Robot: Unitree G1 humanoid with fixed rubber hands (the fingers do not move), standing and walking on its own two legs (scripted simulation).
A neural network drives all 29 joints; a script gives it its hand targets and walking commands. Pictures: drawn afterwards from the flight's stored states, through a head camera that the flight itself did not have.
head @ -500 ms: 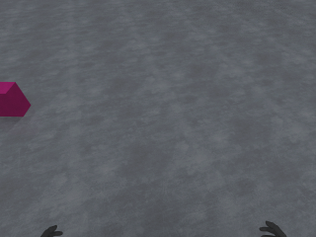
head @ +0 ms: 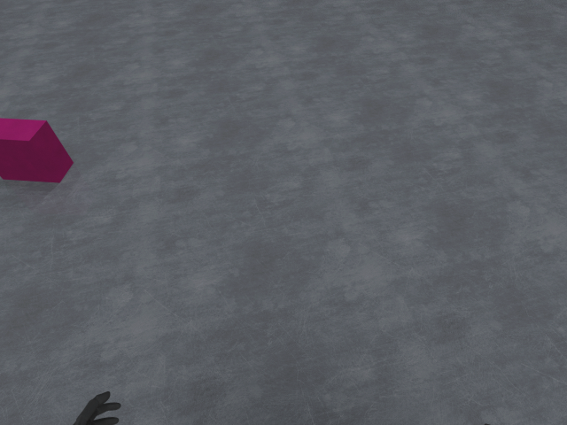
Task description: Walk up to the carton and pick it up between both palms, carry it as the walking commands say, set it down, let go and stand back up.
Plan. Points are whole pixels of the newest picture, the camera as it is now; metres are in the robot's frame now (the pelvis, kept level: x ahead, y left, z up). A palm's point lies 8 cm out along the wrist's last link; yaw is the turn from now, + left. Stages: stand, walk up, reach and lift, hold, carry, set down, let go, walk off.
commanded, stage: walk up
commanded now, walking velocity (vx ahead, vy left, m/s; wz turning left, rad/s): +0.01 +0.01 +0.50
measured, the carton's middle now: (24, 151) +1.39 +1.23 -0.64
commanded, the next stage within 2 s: none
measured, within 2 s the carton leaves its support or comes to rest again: neither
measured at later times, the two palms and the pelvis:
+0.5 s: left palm out of the picture -0.16 +0.33 -0.12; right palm (338, 327) +0.28 -0.09 -0.10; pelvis +0.01 +0.08 +0.00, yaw +19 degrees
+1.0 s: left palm out of the picture +0.33 +0.51 -0.10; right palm (324, 346) +0.27 -0.07 -0.15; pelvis +0.25 +0.20 -0.03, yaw +31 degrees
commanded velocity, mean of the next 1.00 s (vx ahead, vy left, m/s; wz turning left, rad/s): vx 0.41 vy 0.07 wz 0.45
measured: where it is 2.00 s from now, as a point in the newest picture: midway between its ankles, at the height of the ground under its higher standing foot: (142, 318)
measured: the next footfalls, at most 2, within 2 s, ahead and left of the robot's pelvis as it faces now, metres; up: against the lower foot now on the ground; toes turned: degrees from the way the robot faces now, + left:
left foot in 0.52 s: +0.03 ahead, +0.25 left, +0.00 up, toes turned +25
right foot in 0.98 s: +0.45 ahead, +0.17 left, +0.00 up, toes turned +23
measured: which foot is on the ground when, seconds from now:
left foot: down 0.00-0.04, up 0.06-0.50, down 0.52-0.98, up 1.00-1.00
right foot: down 0.00-0.50, up 0.52-0.96, down 0.98-1.00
